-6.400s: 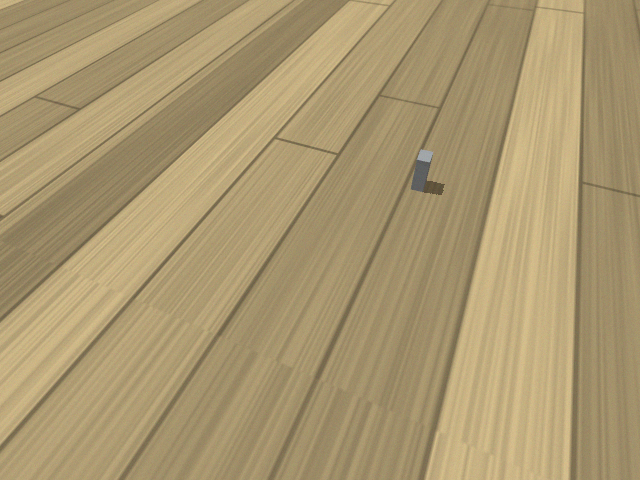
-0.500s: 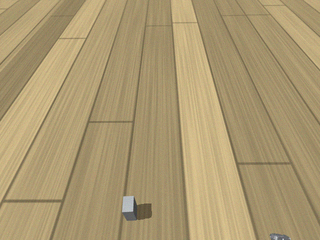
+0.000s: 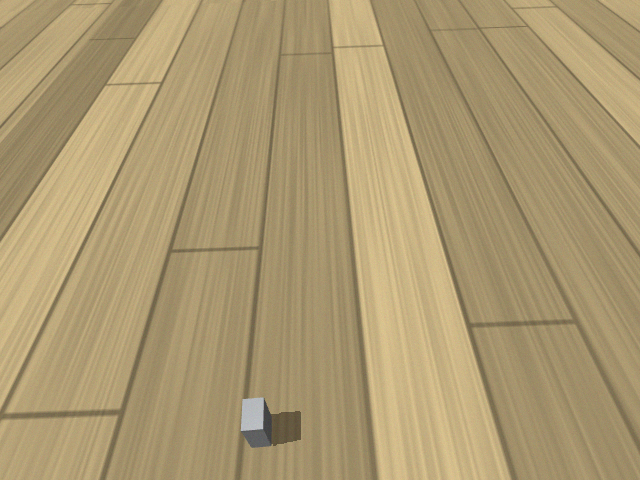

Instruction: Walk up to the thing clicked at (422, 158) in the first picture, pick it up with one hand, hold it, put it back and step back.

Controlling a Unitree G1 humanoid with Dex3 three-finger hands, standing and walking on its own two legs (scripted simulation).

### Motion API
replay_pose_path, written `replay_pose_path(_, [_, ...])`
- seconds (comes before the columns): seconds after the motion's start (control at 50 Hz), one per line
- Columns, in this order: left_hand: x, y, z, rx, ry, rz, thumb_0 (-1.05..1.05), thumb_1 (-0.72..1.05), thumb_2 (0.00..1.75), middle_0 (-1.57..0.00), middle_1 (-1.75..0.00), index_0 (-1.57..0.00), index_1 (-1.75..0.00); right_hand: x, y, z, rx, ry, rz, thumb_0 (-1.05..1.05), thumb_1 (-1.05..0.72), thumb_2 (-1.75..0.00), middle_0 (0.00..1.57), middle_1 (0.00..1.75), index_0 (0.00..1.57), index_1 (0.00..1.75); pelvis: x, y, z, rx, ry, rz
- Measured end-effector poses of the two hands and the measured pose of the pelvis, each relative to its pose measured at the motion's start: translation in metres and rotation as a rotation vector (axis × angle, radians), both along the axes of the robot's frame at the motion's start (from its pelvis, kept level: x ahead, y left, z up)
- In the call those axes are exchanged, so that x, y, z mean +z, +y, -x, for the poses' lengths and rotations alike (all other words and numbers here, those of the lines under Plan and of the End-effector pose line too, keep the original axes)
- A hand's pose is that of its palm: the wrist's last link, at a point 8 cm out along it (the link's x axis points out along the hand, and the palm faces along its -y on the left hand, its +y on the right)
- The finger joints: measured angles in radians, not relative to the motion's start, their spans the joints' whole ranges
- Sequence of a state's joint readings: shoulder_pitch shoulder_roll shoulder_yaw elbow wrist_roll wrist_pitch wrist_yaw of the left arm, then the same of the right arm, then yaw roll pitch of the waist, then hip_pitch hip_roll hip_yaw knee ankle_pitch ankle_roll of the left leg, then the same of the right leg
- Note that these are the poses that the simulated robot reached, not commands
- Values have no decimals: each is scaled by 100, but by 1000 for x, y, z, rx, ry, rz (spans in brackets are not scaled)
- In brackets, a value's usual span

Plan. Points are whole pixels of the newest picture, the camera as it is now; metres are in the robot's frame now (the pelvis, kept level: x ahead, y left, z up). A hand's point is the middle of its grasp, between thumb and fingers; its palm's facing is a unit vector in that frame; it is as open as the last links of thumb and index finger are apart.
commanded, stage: walk up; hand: left
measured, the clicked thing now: (257, 423) +0.39 +0.23 -0.69
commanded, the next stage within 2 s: stand in 0.26 s
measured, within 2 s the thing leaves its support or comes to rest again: neither
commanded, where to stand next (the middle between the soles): +0.02 +0.00 m, yaw +0 degrees
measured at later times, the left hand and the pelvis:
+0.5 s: hand out of the picture +0.09 +0.25 -0.15, palm faces -0.02 -0.94 -0.34, open 7.4 cm; pelvis +0.00 +0.00 +0.00, yaw +0 degrees
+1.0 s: hand out of the picture +0.07 +0.25 -0.15, palm faces -0.01 -0.94 -0.34, open 7.4 cm; pelvis +0.00 -0.01 +0.00, yaw +1 degrees
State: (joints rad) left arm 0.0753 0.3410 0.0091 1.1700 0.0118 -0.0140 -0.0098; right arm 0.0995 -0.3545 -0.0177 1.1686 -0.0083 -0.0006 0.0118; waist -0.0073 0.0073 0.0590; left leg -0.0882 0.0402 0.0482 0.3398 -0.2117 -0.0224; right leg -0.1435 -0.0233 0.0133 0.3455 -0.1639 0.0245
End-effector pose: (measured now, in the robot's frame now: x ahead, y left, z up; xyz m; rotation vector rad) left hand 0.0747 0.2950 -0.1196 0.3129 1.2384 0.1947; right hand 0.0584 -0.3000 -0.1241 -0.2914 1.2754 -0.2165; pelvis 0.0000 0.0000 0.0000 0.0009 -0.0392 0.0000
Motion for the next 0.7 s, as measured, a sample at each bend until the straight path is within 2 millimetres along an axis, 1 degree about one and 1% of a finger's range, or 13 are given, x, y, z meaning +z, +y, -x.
replay_pose_path(0.12, [0,-2,-6,-5,-14,4,1,90,90,-20,-30,-20,-30,0,0,1,-1,-3,1,1,-90,-90,20,30,21,30,0,0,-1,-1,-1,-1])
replay_pose_path(0.36, [2,-1,-13,-12,-39,2,1,90,90,-20,-30,-20,-30,4,2,-11,11,-38,1,1,-90,-90,20,30,21,30,1,-1,0,2,-1,-2])
replay_pose_path(0.5, [2,-1,-7,-6,-28,1,1,90,90,-20,-30,-20,-30,6,2,-16,24,-44,2,0,-90,-90,20,30,21,30,1,-3,1,7,3,0])
replay_pose_path(0.7, [0,-1,7,12,4,2,1,90,90,-20,-30,-20,-30,6,-1,-18,37,-32,6,1,-90,-90,20,30,21,30,1,-4,-1,13,7,0])
